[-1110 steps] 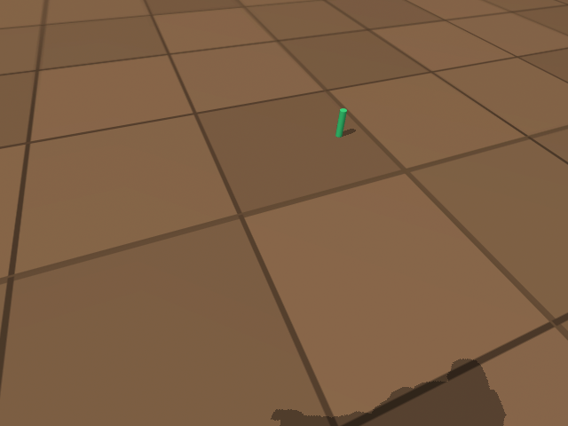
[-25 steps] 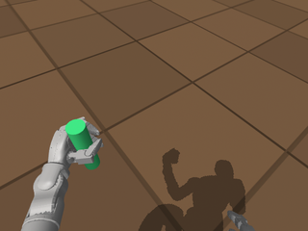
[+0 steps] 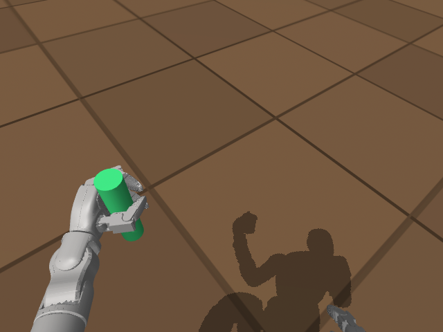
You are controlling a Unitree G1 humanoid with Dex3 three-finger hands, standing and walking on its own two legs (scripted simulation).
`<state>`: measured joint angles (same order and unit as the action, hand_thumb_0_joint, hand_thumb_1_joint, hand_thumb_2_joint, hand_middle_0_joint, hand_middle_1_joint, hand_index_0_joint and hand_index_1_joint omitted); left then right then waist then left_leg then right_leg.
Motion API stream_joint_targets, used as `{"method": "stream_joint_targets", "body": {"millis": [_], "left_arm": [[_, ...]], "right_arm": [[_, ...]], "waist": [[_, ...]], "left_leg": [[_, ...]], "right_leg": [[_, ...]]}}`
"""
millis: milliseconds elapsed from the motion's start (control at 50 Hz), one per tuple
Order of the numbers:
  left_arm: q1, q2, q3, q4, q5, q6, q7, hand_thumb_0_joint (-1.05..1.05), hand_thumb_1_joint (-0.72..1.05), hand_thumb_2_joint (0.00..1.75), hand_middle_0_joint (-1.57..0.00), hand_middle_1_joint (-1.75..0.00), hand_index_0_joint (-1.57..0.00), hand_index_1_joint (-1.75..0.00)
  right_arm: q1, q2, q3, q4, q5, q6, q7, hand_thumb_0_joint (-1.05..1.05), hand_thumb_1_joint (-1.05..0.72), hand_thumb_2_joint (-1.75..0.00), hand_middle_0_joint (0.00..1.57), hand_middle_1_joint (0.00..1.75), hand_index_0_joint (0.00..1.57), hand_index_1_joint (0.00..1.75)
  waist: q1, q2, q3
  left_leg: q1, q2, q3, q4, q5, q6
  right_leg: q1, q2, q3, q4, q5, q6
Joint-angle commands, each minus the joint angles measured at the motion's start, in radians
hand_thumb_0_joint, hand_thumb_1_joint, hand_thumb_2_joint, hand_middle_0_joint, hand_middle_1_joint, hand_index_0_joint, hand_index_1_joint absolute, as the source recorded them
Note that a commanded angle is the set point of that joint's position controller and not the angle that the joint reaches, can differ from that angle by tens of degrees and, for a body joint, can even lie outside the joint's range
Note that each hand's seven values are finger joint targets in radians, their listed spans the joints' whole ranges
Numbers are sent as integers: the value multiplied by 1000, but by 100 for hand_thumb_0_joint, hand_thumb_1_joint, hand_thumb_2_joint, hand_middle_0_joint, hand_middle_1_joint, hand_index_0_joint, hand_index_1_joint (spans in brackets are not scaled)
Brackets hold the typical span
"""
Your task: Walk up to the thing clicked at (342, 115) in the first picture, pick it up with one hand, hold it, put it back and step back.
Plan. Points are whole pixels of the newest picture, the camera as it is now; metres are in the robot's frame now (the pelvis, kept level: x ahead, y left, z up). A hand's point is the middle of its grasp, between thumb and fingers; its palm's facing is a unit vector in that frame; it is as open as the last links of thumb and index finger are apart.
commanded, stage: hold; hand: left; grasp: from the side
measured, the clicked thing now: (122, 209) +0.34 +0.18 +0.04
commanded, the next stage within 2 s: crouch in 1.36 s
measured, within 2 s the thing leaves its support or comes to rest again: neither
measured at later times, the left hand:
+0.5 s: hand (130, 210) +0.32 +0.16 +0.06, palm faces -0.04 -1.00 -0.01, open 5.4 cm
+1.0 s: hand (134, 210) +0.32 +0.15 +0.06, palm faces -0.06 -1.00 -0.01, open 5.4 cm
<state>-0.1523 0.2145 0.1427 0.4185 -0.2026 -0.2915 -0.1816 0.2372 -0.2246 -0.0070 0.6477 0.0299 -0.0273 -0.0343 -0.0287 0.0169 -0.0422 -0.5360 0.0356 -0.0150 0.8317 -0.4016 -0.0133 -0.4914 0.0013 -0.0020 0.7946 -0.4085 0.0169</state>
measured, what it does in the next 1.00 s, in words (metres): stands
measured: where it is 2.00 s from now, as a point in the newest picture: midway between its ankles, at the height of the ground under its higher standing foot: outside the picture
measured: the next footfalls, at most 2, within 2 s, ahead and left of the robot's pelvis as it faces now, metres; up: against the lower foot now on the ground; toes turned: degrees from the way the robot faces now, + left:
none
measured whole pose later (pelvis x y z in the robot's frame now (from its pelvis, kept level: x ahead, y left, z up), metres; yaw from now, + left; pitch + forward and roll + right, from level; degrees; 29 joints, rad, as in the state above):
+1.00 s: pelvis -0.01 -0.01 +0.00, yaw +0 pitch +6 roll -1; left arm -0.16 0.22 0.13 0.44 -0.20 -0.32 -0.21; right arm 0.24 -0.23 -0.01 0.65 0.03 -0.04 -0.03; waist -0.03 0.02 -0.05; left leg -0.55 0.04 -0.02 0.84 -0.39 -0.02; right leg -0.51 0.01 -0.01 0.81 -0.41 0.01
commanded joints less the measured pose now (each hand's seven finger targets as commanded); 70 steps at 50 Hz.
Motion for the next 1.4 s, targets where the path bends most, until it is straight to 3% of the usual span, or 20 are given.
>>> {"method": "stream_joint_targets", "body": {"millis": [0,40,60,80,140,240,340,540,560,740,760,820,860,900,1060,1080,1140,1160,1220,1380], "left_arm": [[-232,99,3,-186,-9,-77,-20,0,64,124,-131,-137,-131,-137],[-302,117,0,-261,-8,-87,-24,0,65,124,-130,-137,-131,-136],[-299,164,46,-285,-8,-90,-19,0,64,123,-131,-137,-132,-137],[-304,127,9,-245,-6,-86,-21,0,62,123,-130,-137,-131,-136],[-294,144,60,-245,-20,-88,-6,0,61,123,-129,-136,-130,-136],[-265,100,13,-199,-6,-85,-9,0,61,123,-129,-136,-129,-135],[-286,140,36,-287,-9,-102,-15,0,62,121,-128,-134,-129,-134],[-267,128,42,-166,-17,-98,-29,0,65,125,-131,-137,-132,-137],[-304,96,-10,-177,-13,-100,-37,0,66,124,-130,-137,-131,-136],[-321,152,73,-219,-22,-106,-12,0,64,123,-127,-133,-127,-133],[-284,126,58,-118,-18,-102,-10,0,64,124,-127,-134,-127,-133],[-300,140,51,-235,-16,-115,-17,0,66,125,-130,-136,-130,-136],[-333,122,12,-221,-8,-113,-27,0,68,124,-129,-135,-129,-134],[-298,158,48,-242,-9,-112,-26,0,66,122,-129,-135,-130,-134],[-285,111,27,-126,-18,-86,-27,0,63,122,-129,-134,-129,-134],[-297,145,57,-186,-18,-94,-26,0,63,122,-128,-134,-128,-133],[-322,118,20,-211,-15,-108,-30,0,64,123,-129,-135,-129,-135],[-316,172,72,-249,-18,-111,-28,0,65,121,-130,-135,-130,-134],[-264,123,29,-183,-12,-100,-25,0,61,121,-129,-135,-129,-135],[-280,134,49,-154,-14,-99,-25,0,62,123,-128,-135,-128,-135]], "right_arm": [[-25,-147,-52,-132,-4,-45,1,0,-89,-90,20,30,20,30],[-28,-154,-59,-134,-4,-48,0,0,-88,-89,20,30,20,30],[-24,-153,-59,-131,-2,-45,0,0,-88,-90,20,30,20,30],[-27,-151,-55,-131,-4,-45,0,0,-88,-90,20,30,20,30],[-33,-141,-49,-133,-1,-47,2,0,-88,-90,20,30,20,30],[-32,-148,-55,-134,-4,-45,6,0,-88,-90,20,30,20,30],[-32,-147,-57,-142,-5,-45,8,0,-88,-90,20,30,20,30],[-43,-151,-52,-135,-1,-52,4,0,-88,-90,20,30,20,30],[-38,-159,-60,-131,-4,-53,2,0,-88,-90,20,30,20,30],[-48,-143,-47,-137,-2,-53,-2,0,-88,-90,20,30,20,30],[-37,-148,-49,-122,-5,-53,-3,0,-88,-90,20,30,20,30],[-44,-148,-52,-139,-1,-57,0,0,-88,-90,20,30,20,30],[-35,-151,-54,-134,-7,-53,-2,0,-88,-90,20,30,20,30],[-39,-148,-52,-135,-3,-58,-4,0,-89,-90,20,30,20,30],[-41,-155,-53,-123,0,-55,-5,0,-89,-90,20,30,20,30],[-35,-150,-53,-128,0,-53,-5,0,-88,-90,20,30,20,30],[-40,-144,-51,-129,-3,-58,-1,0,-89,-90,20,30,20,30],[-36,-149,-54,-138,-2,-59,-3,0,-89,-90,20,30,20,30],[-32,-145,-47,-135,-4,-54,-3,0,-90,-90,20,30,20,30],[-36,-154,-54,-131,-1,-50,0,0,-88,-90,20,30,20,30]], "waist": [[-7,4,-256],[-10,30,-296],[12,46,-313],[-10,21,-270],[9,4,-269],[0,-16,-228],[14,29,-316],[6,4,-224],[-17,-6,-233],[7,-16,-252],[-14,-58,-216],[15,6,-275],[-7,-4,-289],[11,27,-314],[-14,-36,-190],[9,-14,-247],[-3,8,-257],[16,24,-303],[-4,-7,-279],[-4,-7,-210]], "left_leg": [[163,-17,5,-105,284,18],[202,-14,4,-100,319,16],[199,-14,4,-101,322,14],[187,-14,3,-103,306,16],[163,-17,8,-108,268,18],[142,-17,8,-107,255,21],[175,-21,9,-104,265,15],[123,-20,12,-116,183,17],[132,-18,8,-110,193,18],[118,-25,20,-104,166,20],[96,-23,15,-98,165,25],[131,-26,20,-106,184,19],[143,-25,16,-94,215,21],[162,-27,22,-101,212,17],[110,-19,13,-105,209,22],[128,-22,17,-101,218,23],[141,-25,16,-96,224,21],[162,-25,17,-95,239,20],[156,-24,17,-91,253,22],[125,-16,6,-107,214,20]], "right_leg": [[65,21,-31,-90,304,-26],[68,21,-31,-85,330,-27],[82,19,-30,-84,328,-28],[64,20,-30,-89,318,-26],[82,17,-28,-100,296,-22],[52,18,-31,-94,283,-24],[99,17,-25,-92,293,-26],[36,14,-26,-102,223,-27],[26,17,-26,-95,235,-28],[42,11,-17,-112,212,-22],[38,13,-20,-108,217,-18],[55,11,-16,-100,228,-26],[70,12,-14,-97,264,-23],[81,10,-9,-102,259,-24],[23,17,-26,-102,250,-23],[39,12,-21,-104,257,-23],[44,12,-18,-96,265,-25],[72,10,-16,-97,275,-23],[75,13,-16,-98,297,-19],[24,18,-29,-92,240,-27]]}}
